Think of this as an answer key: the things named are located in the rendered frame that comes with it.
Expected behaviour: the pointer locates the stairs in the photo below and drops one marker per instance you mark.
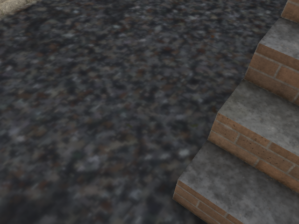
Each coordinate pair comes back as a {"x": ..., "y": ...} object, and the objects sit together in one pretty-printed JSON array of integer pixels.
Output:
[{"x": 247, "y": 171}]

